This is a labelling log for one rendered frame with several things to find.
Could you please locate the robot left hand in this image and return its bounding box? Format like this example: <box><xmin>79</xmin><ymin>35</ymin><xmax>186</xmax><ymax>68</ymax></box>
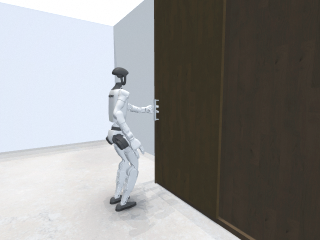
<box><xmin>146</xmin><ymin>105</ymin><xmax>159</xmax><ymax>114</ymax></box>

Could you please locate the robot foot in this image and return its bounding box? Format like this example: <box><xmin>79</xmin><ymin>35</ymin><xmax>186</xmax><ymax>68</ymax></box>
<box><xmin>115</xmin><ymin>201</ymin><xmax>137</xmax><ymax>212</ymax></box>
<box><xmin>109</xmin><ymin>195</ymin><xmax>130</xmax><ymax>205</ymax></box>

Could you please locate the right robot upper arm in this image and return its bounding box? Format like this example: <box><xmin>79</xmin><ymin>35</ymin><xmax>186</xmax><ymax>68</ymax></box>
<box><xmin>113</xmin><ymin>89</ymin><xmax>130</xmax><ymax>120</ymax></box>

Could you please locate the robot left forearm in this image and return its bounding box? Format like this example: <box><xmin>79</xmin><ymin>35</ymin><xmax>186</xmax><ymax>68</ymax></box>
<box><xmin>128</xmin><ymin>105</ymin><xmax>147</xmax><ymax>113</ymax></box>

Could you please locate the robot right forearm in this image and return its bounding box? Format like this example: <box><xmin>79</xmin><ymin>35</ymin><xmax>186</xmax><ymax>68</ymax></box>
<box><xmin>116</xmin><ymin>111</ymin><xmax>135</xmax><ymax>141</ymax></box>

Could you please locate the handle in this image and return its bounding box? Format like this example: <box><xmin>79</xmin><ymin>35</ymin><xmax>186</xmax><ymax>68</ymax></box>
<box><xmin>153</xmin><ymin>99</ymin><xmax>159</xmax><ymax>121</ymax></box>

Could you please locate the wardrobe door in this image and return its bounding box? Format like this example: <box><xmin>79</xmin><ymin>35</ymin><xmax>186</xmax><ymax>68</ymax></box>
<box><xmin>155</xmin><ymin>0</ymin><xmax>227</xmax><ymax>219</ymax></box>
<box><xmin>218</xmin><ymin>0</ymin><xmax>320</xmax><ymax>240</ymax></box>

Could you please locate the robot right hand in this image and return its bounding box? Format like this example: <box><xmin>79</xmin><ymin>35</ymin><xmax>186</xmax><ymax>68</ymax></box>
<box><xmin>129</xmin><ymin>138</ymin><xmax>145</xmax><ymax>159</ymax></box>

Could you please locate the robot right foot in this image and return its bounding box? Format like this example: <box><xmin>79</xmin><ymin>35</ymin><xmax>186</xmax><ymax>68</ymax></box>
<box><xmin>115</xmin><ymin>201</ymin><xmax>137</xmax><ymax>212</ymax></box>

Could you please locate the robot left foot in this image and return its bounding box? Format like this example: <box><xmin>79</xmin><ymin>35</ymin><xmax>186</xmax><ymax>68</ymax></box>
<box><xmin>109</xmin><ymin>195</ymin><xmax>130</xmax><ymax>205</ymax></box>

